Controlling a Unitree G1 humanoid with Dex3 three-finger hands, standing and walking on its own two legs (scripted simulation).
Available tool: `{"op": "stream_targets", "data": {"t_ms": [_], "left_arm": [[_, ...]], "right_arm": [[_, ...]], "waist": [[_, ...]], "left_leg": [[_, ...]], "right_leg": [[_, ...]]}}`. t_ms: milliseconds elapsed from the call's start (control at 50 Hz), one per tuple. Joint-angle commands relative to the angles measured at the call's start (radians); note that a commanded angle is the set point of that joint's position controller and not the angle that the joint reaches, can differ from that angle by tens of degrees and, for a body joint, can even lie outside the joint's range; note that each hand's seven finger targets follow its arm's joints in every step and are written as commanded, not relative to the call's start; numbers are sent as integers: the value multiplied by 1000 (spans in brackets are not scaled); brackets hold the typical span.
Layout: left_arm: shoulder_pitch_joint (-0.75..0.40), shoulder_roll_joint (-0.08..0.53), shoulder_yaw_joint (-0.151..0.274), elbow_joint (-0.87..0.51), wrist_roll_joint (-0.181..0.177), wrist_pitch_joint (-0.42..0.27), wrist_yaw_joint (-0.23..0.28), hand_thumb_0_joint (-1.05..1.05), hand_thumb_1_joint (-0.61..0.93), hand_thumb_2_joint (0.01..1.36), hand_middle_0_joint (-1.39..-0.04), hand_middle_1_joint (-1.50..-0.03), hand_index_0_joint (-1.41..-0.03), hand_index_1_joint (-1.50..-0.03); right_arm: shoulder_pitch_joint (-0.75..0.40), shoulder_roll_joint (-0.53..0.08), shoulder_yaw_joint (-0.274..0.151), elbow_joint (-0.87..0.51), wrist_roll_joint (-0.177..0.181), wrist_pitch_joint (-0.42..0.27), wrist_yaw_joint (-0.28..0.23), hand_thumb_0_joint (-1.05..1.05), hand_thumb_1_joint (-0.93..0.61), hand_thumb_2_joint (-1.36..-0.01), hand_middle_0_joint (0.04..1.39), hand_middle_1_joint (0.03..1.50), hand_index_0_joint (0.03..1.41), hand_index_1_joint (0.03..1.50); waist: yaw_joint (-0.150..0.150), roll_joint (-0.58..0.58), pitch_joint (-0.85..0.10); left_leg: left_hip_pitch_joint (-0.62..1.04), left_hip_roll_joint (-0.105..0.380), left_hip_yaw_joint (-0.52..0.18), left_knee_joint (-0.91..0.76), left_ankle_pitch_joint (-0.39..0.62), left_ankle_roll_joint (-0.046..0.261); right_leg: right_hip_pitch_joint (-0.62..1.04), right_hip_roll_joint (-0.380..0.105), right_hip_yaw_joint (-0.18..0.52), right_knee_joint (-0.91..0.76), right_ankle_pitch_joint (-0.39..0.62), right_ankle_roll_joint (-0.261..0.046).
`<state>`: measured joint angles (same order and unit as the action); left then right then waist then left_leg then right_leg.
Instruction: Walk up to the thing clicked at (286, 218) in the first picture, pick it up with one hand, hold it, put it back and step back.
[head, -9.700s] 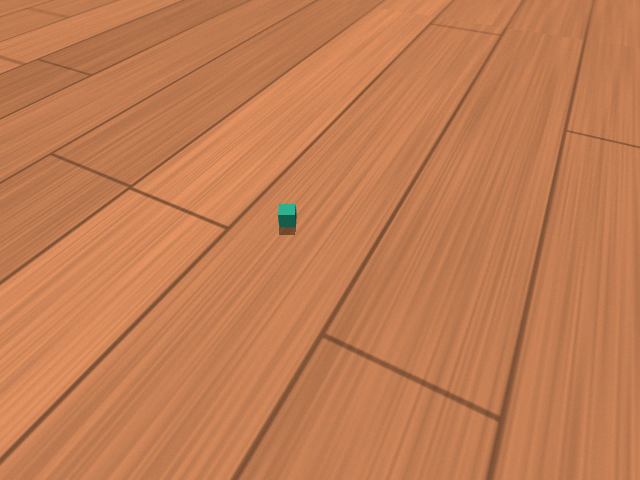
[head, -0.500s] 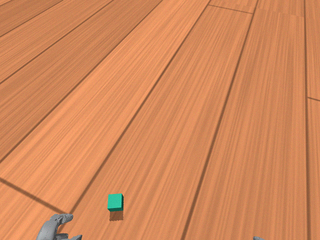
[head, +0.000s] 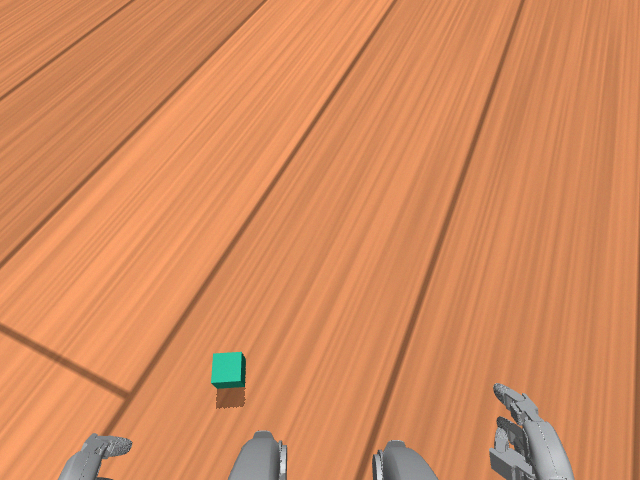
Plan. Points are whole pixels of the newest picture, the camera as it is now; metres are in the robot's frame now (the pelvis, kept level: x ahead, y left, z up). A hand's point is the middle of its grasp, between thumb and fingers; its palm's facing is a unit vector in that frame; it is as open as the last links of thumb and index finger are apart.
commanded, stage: rise first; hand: left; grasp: from above
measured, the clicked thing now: (229, 370) +0.41 +0.26 -0.63
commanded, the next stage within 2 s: approach in 2.00 s
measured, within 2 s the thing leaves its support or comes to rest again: neither
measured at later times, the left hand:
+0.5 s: hand (152, 433) +0.23 +0.32 -0.32, palm faces -0.43 -0.47 -0.77, open 13.3 cm
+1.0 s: hand (173, 402) +0.30 +0.33 -0.43, palm faces -0.45 -0.16 -0.88, open 13.1 cm
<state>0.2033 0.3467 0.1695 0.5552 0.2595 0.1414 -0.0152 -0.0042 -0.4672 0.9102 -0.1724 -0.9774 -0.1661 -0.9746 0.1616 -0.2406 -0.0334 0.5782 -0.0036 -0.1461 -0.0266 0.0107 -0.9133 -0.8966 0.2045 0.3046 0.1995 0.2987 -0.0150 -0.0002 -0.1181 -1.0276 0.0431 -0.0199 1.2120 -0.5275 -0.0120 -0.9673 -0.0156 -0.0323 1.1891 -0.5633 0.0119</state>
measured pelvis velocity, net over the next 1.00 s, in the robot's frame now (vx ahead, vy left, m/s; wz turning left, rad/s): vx -0.09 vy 0.00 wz -0.10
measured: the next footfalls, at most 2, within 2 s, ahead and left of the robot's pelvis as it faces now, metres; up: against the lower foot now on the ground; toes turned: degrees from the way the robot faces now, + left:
none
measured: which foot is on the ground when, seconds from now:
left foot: down 0.00-1.00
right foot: down 0.00-1.00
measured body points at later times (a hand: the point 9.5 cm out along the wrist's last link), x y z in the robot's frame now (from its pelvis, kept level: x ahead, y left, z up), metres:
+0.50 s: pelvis -0.05 +0.00 -0.18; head +0.15 +0.02 +0.22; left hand +0.25 +0.34 -0.27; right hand +0.15 -0.27 -0.31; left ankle +0.02 +0.12 -0.64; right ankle +0.00 -0.13 -0.64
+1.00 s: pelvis -0.09 +0.00 -0.30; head +0.12 +0.04 +0.10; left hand +0.32 +0.33 -0.38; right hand +0.00 -0.28 -0.42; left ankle +0.02 +0.12 -0.64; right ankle +0.00 -0.13 -0.64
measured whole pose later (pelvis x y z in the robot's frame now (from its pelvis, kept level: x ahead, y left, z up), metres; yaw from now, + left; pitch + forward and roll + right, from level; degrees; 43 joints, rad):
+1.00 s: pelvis -0.09 +0.00 -0.30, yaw -6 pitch +32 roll -7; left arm -0.58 0.71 0.19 1.10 1.07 -0.33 0.24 0.00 -0.33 0.87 -0.26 -0.82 -0.25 -0.82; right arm 0.11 -0.28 -0.04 0.77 -0.08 -0.06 0.08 0.01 -0.89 -0.89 0.20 0.30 0.20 0.30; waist -0.06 -0.01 -0.09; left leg -2.19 0.04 -0.12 2.25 -0.62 -0.01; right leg -2.09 0.01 -0.07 2.21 -0.67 0.02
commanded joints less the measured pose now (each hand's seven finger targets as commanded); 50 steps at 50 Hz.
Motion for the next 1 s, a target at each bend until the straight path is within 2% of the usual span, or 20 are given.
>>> {"op": "stream_targets", "data": {"t_ms": [0,60,80,100,140,180,240,260,280,320,400,460,480,560,620,680,720,820,840,980], "left_arm": [[42,205,90,-150,37,-32,21,0,-472,891,-194,-940,-186,-947],[3,209,74,-183,64,-51,19,0,-463,861,-216,-943,-213,-945],[-36,215,71,-185,77,-63,22,0,-479,874,-214,-941,-207,-948],[-51,230,79,-166,90,-73,24,0,-468,867,-221,-929,-213,-937],[-89,251,92,-110,130,-103,31,0,-467,864,-234,-918,-225,-927],[-126,282,93,-114,172,-146,32,0,-441,846,-225,-944,-227,-941],[-176,288,68,-84,240,-214,32,0,-423,856,-231,-918,-227,-922],[-218,332,91,-66,264,-240,40,0,-396,840,-250,-904,-247,-908],[-231,335,87,-44,288,-264,47,0,-389,829,-263,-899,-261,-901],[-292,392,116,-44,334,-302,74,0,-420,851,-252,-904,-247,-909],[-390,430,123,35,416,-335,122,0,-409,854,-238,-924,-241,-921],[-514,477,127,90,462,-344,144,0,-378,837,-263,-894,-265,-892],[-536,466,114,111,472,-346,146,0,-363,830,-277,-876,-277,-876],[-641,560,141,164,547,-358,150,0,-341,816,-319,-828,-312,-837],[-709,570,126,185,590,-377,151,0,-346,825,-316,-820,-309,-829],[-811,626,140,219,630,-410,166,0,-349,855,-265,-835,-259,-842],[-851,618,118,251,658,-436,180,0,-356,880,-243,-830,-233,-841],[-936,670,116,321,733,-479,239,0,-358,882,-222,-837,-218,-841],[-956,661,104,339,750,-482,251,0,-351,879,-235,-812,-227,-821],[-1009,673,87,467,837,-467,325,0,-327,845,-269,-768,-258,-779]], "right_arm": [[5,-147,-63,-133,6,-55,0,0,-913,-902,201,300,200,300],[0,-152,-65,-130,4,-63,7,0,-933,-908,201,300,200,300],[-5,-152,-67,-130,7,-69,8,0,-933,-908,201,300,200,300],[-12,-155,-68,-123,4,-73,9,0,-929,-907,201,300,200,300],[-26,-159,-72,-114,3,-79,14,0,-939,-909,201,300,200,300],[-35,-169,-79,-104,2,-83,20,0,-935,-908,201,300,200,300],[-29,-180,-88,-82,-1,-85,35,0,-922,-905,201,300,200,300],[-32,-184,-86,-70,0,-84,39,0,-918,-904,201,300,200,300],[-32,-190,-92,-57,-3,-84,44,0,-929,-907,201,300,200,300],[-30,-203,-95,-42,-7,-79,52,0,-941,-910,201,300,200,300],[-26,-223,-103,-11,-10,-60,68,0,-936,-910,200,300,200,300],[-10,-224,-107,11,-15,-45,74,0,-931,-910,200,300,200,300],[-1,-224,-109,16,-17,-39,76,0,-927,-909,200,300,200,300],[13,-235,-110,36,-22,-16,77,0,-930,-911,200,300,200,300],[27,-234,-105,53,-22,-1,77,0,-932,-911,200,300,200,300],[25,-240,-97,68,-27,12,78,0,-898,-902,200,300,200,300],[28,-234,-92,75,-32,22,81,0,-882,-897,200,300,200,300],[41,-241,-79,100,-48,43,89,0,-886,-897,200,300,200,300],[41,-240,-75,109,-54,48,91,0,-885,-897,200,300,200,300],[56,-252,-67,132,-77,82,107,0,-891,-899,200,300,200,300]], "waist": [[9,77,-281],[-3,83,-307],[-20,65,-307],[-15,65,-301],[-10,57,-298],[3,80,-353],[1,90,-439],[7,84,-460],[11,85,-477],[17,104,-541],[29,118,-599],[26,94,-635],[22,63,-649],[48,80,-687],[35,82,-684],[19,90,-626],[6,97,-592],[-5,122,-582],[-18,134,-567],[-22,173,-548]], "left_leg": [[160,-30,8,-69,258,27],[110,-29,4,-10,252,27],[78,-30,3,17,229,31],[41,-30,3,42,208,31],[-38,-34,-4,92,157,31],[-70,-32,-14,149,182,30],[-118,-34,-14,250,232,32],[-153,-34,-15,286,243,34],[-175,-32,-14,318,247,34],[-206,-30,-10,384,272,35],[-252,-22,-27,467,267,24],[-333,-21,-23,526,192,29],[-360,-21,-18,551,172,35],[-442,-22,-13,595,59,31],[-506,-24,-10,635,12,34],[-574,-26,-21,661,-82,39],[-617,-27,-24,678,-128,41],[-650,-35,-22,728,-155,41],[-656,-37,-22,739,-152,41],[-657,-34,-39,765,-133,34]], "right_leg": [[18,27,-2,-65,239,-36],[-46,28,0,-4,236,-36],[-77,30,2,10,227,-33],[-110,28,4,38,206,-34],[-182,27,5,95,161,-36],[-245,26,7,167,170,-37],[-334,31,8,264,204,-37],[-356,33,9,292,213,-36],[-390,34,10,323,215,-37],[-436,36,10,382,238,-36],[-553,37,-14,485,206,-40],[-587,40,-21,515,158,-36],[-589,44,-24,518,145,-34],[-641,43,-35,573,54,-38],[-668,46,-45,610,21,-38],[-759,50,-55,644,-59,-40],[-794,51,-61,660,-100,-40],[-858,54,-66,693,-138,-47],[-876,52,-68,699,-135,-47],[-949,50,-96,763,-104,-51]]}}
